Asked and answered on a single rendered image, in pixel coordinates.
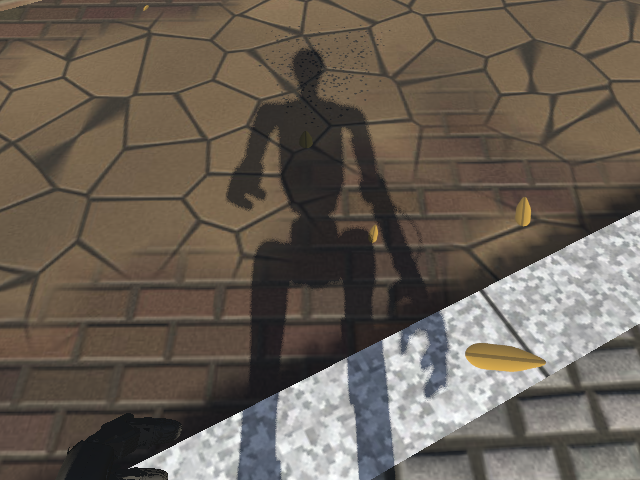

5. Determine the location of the robot left hand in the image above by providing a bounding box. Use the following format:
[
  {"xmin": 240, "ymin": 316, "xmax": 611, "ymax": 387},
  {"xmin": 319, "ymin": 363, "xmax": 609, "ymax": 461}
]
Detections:
[{"xmin": 55, "ymin": 413, "xmax": 182, "ymax": 480}]

